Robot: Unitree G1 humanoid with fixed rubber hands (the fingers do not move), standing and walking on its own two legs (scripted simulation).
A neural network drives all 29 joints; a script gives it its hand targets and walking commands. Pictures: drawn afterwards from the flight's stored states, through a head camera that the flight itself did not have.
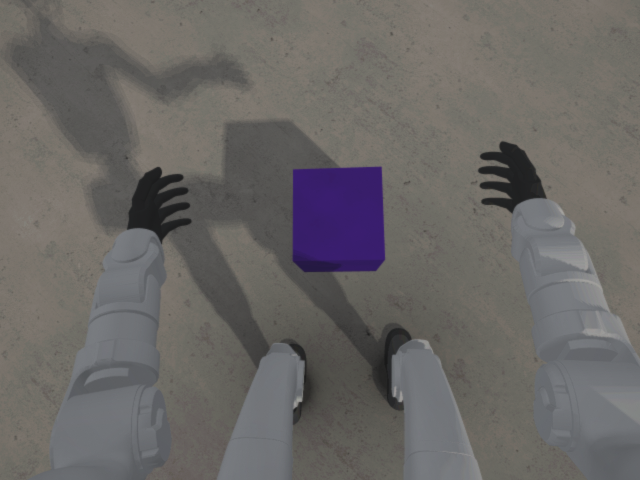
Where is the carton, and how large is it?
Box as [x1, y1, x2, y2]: [293, 167, 384, 271]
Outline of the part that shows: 381,167 293,169 293,261 304,271 375,270 383,261 384,242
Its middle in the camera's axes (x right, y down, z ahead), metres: +0.05 -0.04 +0.97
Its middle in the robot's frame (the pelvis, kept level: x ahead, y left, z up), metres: +0.49 +0.04 -0.57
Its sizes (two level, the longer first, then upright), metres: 0.210 0.200 0.250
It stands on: the floor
